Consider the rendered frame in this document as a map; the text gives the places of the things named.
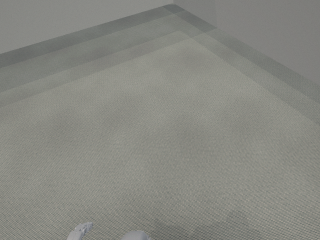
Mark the robot left hand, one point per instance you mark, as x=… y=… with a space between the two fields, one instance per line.
x=80 y=231

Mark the robot left thigh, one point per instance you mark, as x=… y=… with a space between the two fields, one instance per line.
x=135 y=235

